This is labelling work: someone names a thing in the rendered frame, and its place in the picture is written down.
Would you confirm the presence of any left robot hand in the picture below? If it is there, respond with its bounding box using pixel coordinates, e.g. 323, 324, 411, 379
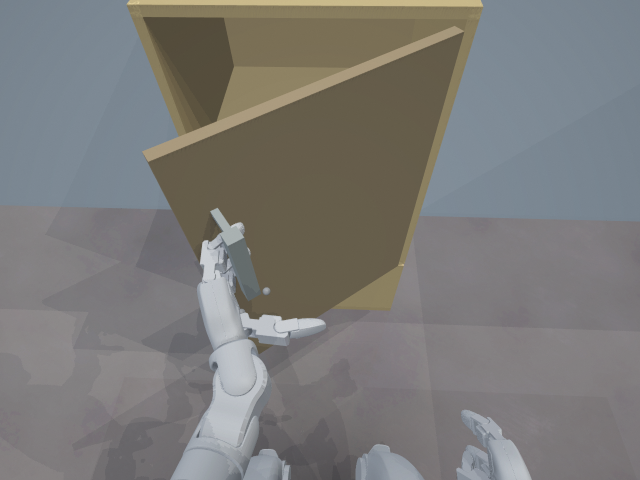
197, 222, 326, 351

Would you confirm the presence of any handle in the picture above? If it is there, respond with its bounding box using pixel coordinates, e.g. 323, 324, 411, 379
210, 208, 261, 301

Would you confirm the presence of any robot thigh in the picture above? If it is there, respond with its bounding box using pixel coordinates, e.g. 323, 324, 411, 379
243, 455, 291, 480
356, 451, 424, 480

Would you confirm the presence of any left robot forearm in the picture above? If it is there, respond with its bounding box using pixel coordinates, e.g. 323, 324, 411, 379
170, 339, 272, 480

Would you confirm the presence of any cupboard door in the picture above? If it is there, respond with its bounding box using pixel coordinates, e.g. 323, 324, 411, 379
142, 26, 465, 354

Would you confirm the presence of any left robot thigh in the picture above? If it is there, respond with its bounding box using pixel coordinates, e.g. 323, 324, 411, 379
243, 455, 291, 480

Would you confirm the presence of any right robot hand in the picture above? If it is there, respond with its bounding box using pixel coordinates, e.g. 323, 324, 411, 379
456, 410, 532, 480

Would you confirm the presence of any right robot thigh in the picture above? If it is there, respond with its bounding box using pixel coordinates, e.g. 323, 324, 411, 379
356, 451, 424, 480

